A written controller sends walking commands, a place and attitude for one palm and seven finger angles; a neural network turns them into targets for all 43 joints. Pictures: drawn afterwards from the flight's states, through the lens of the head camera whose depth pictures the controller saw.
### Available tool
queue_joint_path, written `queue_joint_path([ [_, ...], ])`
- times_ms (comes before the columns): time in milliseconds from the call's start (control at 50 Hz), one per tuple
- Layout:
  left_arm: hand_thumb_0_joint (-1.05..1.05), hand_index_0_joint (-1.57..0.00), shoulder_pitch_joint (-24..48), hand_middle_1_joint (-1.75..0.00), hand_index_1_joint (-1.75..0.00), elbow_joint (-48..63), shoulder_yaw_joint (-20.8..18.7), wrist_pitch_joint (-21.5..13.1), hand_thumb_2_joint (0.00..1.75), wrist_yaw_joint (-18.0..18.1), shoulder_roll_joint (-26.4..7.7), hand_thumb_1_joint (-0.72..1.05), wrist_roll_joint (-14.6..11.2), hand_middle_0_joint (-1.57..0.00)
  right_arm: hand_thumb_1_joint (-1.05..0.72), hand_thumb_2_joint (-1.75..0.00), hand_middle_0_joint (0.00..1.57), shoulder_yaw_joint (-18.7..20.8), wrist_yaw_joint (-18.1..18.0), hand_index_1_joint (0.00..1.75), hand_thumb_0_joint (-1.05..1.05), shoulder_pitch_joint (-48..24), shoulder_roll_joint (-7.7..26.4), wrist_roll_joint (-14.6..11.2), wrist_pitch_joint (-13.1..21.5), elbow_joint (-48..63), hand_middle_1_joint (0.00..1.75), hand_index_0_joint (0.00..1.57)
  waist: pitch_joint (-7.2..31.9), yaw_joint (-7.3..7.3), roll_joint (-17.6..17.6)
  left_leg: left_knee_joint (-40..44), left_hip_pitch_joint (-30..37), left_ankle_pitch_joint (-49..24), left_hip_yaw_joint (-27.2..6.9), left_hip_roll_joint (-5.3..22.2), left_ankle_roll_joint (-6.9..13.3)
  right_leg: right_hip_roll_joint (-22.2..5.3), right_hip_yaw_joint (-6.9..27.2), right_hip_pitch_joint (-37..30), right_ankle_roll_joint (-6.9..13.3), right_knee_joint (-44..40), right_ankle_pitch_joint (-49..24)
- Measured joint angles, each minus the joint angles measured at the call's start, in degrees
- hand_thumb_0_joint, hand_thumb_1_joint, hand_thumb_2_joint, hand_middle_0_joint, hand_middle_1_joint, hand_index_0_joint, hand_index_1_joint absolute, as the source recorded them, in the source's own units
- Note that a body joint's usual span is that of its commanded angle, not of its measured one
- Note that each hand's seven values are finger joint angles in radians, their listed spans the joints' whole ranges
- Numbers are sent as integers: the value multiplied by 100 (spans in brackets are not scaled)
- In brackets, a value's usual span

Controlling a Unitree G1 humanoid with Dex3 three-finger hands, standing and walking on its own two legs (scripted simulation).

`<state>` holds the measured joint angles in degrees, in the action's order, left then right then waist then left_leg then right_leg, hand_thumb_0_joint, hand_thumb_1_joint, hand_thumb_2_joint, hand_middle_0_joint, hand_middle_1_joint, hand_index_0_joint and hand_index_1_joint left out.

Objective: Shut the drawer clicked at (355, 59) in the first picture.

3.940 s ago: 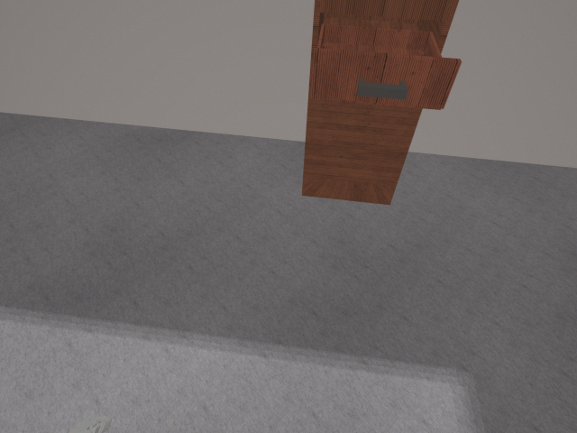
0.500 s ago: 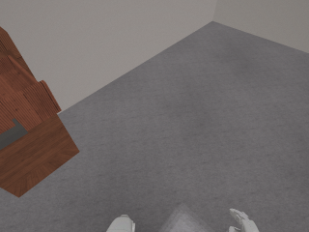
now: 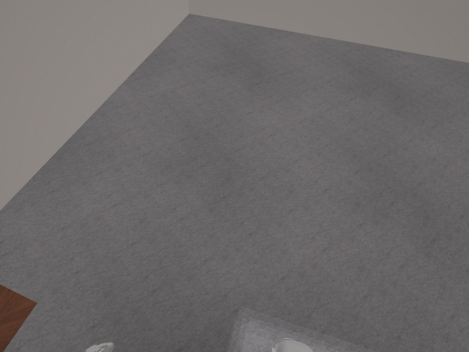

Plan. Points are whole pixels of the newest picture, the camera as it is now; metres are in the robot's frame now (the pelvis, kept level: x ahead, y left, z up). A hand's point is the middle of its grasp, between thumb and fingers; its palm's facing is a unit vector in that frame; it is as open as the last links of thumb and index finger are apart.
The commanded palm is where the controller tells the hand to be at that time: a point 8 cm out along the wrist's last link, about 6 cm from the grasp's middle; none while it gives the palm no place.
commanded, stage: walk to a spot facing it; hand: left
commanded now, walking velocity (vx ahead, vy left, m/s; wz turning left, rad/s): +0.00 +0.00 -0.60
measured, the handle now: out of the picture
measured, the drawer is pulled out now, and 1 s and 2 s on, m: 0.29 0.29 0.29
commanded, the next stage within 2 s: turn to face it in 1.50 s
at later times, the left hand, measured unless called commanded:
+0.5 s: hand (158, 329) +0.18 +0.16 -0.17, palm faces -0.24 -0.95 -0.19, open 7.4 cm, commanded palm none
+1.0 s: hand (190, 328) +0.19 +0.10 -0.15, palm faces -0.51 -0.82 -0.27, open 7.4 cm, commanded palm none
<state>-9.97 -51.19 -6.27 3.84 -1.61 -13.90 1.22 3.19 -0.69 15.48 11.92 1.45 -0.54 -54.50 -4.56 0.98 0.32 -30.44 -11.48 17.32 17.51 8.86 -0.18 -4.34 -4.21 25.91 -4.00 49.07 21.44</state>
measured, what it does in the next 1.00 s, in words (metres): steps on the spot, turning right: right foot, then left foot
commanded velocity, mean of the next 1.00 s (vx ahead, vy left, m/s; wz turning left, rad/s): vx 0.03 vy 0.00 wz -0.60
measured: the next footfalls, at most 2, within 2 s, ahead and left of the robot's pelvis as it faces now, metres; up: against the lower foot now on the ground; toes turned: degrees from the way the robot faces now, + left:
right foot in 0.08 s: +0.07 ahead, -0.13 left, +0.00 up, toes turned -10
left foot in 0.48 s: +0.11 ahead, +0.10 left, +0.00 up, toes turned -13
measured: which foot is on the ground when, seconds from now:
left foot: down 0.00-0.08, up 0.10-0.46, down 0.48-0.90, up 0.92-1.00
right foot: up 0.00-0.06, down 0.08-0.50, up 0.52-0.88, down 0.90-1.00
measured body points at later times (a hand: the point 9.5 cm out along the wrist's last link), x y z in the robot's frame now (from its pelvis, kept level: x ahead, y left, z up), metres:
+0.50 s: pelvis +0.02 +0.01 -0.01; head +0.05 +0.01 +0.44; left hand +0.20 +0.21 -0.15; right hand +0.04 -0.26 -0.14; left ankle +0.07 +0.11 -0.74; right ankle +0.03 -0.13 -0.74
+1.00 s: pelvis +0.00 -0.02 -0.01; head +0.01 -0.07 +0.44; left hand +0.21 +0.14 -0.13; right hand -0.13 -0.26 -0.17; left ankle +0.06 +0.11 -0.68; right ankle -0.06 -0.09 -0.74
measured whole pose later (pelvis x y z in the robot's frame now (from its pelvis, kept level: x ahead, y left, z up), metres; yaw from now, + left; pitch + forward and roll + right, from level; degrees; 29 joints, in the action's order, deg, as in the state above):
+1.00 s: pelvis +0.00 -0.02 -0.01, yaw -36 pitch +0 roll +0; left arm -10.9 -51.9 -4.4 1.3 -0.2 -10.5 0.6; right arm 4.6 -0.6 13.9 14.7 1.2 -4.1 -54.7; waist -4.6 0.3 -3.4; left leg -58.9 -25.2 26.9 5.6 8.4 -4.3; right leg 0.2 -3.9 15.2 2.6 33.2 18.4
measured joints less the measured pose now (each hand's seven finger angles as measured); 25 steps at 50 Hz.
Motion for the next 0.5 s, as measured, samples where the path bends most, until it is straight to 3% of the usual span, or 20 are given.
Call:
queue_joint_path([
  [60,0,-20,244,-30,-30,89,50,-84,90,6,0,91,3,-19,-90,-90,20,95,18,30,1,224,172,10,-36,-81,30,20,-32,140,-124,-365,-59,247,198,185,-142,121,-128,-459,127,-911,-219],
  [80,0,-20,292,-30,-30,145,87,-147,90,10,-27,91,10,-19,-90,-90,20,116,34,30,1,337,219,-5,-50,-79,30,20,-7,177,-138,-635,-150,385,228,254,-203,151,-162,-694,256,-1350,-521],
  [100,0,-20,374,-30,-30,161,110,-233,90,41,-6,91,17,-19,-90,-90,20,132,44,30,1,376,290,-21,-91,-98,30,20,-31,187,-230,-1123,-341,664,74,329,-281,234,-164,-680,435,-1353,-496],
  [140,0,-20,498,-30,-30,201,185,-326,90,103,54,91,-34,-19,-91,-90,20,134,-7,30,1,349,387,-46,-221,-143,30,20,-108,241,-351,-2332,-849,1309,-594,176,-390,329,-122,-612,600,-1159,-378],
  [180,0,-20,525,-30,-30,230,218,-325,90,158,97,91,-66,-19,-91,-90,20,112,-45,30,1,277,398,-57,-296,-162,30,19,-110,234,-343,-3152,-1226,1289,-1004,-7,-457,392,-6,-689,634,-1273,-421],
  [220,0,-20,513,-30,-30,220,237,-273,90,197,133,91,-66,-19,-91,-90,20,83,-46,30,1,185,365,-43,-313,-111,30,19,-63,234,-313,-3359,-1448,989,-1194,-74,-526,460,114,-796,624,-1511,-564],
  [300,0,-20,456,-30,-30,164,281,-219,90,188,189,90,-47,-20,-91,-90,20,25,-30,30,1,-39,229,-31,-279,84,30,19,37,199,-211,-2961,-1582,670,-1366,-174,-597,558,374,-888,637,-1830,-780],
  [380,0,-20,339,-30,-30,144,296,-174,90,152,233,90,-24,-20,-91,-90,20,-31,-12,30,1,-303,80,-53,-233,260,30,19,88,75,-98,-2197,-1392,661,-1438,-338,-573,652,682,-843,580,-1895,-884],
  [480,0,-20,134,-30,-30,124,237,-65,90,134,210,90,-39,-20,-90,-90,20,-103,-26,30,1,-462,-60,-102,-81,487,30,20,175,-62,50,-485,-657,223,-1393,-586,-435,797,1036,-610,404,-1632,-847],
  [500,0,-20,97,-30,-30,126,209,-28,90,127,179,90,-60,-20,-90,-90,20,-117,-36,30,1,-463,-94,-87,-34,516,30,20,192,-63,106,-318,-622,-97,-1350,-608,-291,814,1089,-495,382,-1428,-682],
])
